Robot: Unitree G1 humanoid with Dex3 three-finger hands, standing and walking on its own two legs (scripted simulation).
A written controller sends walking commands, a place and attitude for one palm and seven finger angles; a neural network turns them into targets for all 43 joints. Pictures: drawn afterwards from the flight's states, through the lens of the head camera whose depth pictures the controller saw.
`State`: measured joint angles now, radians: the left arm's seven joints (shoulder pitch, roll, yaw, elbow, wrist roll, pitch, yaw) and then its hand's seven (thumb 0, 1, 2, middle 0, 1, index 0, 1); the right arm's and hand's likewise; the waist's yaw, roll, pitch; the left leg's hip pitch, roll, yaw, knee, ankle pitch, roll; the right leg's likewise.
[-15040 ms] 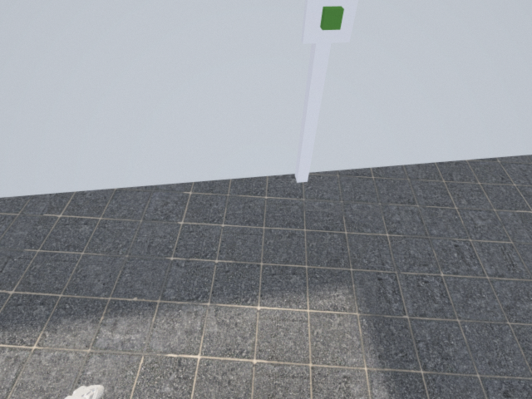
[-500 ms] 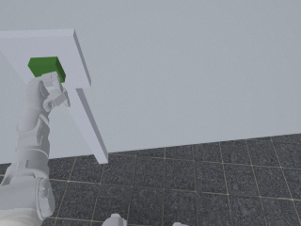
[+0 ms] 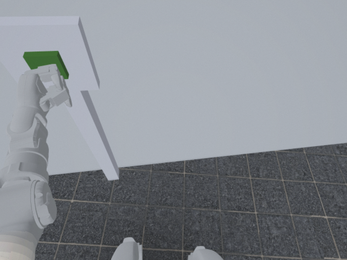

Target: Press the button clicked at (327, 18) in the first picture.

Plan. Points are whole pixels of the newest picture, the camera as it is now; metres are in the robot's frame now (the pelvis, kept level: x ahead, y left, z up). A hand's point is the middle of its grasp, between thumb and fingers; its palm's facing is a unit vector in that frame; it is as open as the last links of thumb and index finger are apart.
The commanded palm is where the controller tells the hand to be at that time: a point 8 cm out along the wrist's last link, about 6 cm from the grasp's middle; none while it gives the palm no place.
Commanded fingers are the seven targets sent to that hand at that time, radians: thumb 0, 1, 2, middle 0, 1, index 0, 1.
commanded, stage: press the button with the knuckle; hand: left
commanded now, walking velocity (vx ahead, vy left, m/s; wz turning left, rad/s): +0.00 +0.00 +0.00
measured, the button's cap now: (48, 63) +0.53 +0.27 +0.13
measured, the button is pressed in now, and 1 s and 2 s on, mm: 13 3 0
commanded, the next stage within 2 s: hold the button down briefly in 0.18 s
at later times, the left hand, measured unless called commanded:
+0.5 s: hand (62, 90) +0.47 +0.24 +0.10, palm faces +0.10 -1.00 -0.02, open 3.0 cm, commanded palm +0.49 +0.28 +0.10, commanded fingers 0.00 0.90 0.90 -1.30 -1.50 -1.30 -1.50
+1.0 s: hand (64, 95) +0.46 +0.23 +0.10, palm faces +0.12 -0.99 +0.00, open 2.9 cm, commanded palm +0.43 +0.27 +0.10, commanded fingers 0.00 0.90 0.90 -1.30 -1.50 -1.30 -1.50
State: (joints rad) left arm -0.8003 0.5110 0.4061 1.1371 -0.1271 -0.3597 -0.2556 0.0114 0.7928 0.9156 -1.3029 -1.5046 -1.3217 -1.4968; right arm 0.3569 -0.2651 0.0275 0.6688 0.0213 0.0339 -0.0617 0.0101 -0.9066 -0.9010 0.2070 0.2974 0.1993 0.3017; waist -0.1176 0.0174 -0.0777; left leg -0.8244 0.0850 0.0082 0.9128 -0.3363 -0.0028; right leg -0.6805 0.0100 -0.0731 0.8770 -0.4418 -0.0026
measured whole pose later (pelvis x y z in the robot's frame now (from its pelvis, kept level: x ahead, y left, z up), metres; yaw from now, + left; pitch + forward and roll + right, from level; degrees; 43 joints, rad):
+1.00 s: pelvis -0.02 +0.01 -0.01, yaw -1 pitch +14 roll -3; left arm -0.79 0.49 0.38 1.08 -0.14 -0.34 -0.20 0.00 0.78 0.93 -1.30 -1.50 -1.33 -1.50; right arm 0.39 -0.27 0.03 0.66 0.02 -0.01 -0.05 0.01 -0.91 -0.90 0.21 0.30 0.20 0.30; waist -0.11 0.03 -0.08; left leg -0.87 0.07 -0.01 0.94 -0.32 0.00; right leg -0.73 0.02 -0.07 0.91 -0.43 0.00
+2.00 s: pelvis +0.02 -0.01 +0.02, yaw +0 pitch +6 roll -1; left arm -0.12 0.31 0.33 0.35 -0.30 -0.18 -0.23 0.02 0.90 0.89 -1.30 -1.50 -1.30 -1.50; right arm 0.28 -0.26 0.03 0.58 0.06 -0.03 -0.07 0.02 -0.91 -0.90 0.21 0.30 0.20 0.30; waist -0.01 0.05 -0.08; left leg -0.54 0.06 0.02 0.76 -0.32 -0.02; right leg -0.42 0.01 -0.04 0.75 -0.43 -0.01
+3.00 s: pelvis +0.04 +0.00 +0.06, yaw +0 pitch -5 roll +0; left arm 0.55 0.32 0.29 -0.49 -0.06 -0.08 0.10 0.02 0.89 0.89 -1.31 -1.50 -1.31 -1.50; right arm 0.19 -0.22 0.03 0.62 -0.01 -0.07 -0.09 0.02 -0.91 -0.90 0.21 0.30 0.20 0.30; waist 0.08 0.07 0.02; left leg -0.13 0.03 0.05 0.42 -0.21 0.00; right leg 0.00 -0.01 -0.03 0.36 -0.28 0.01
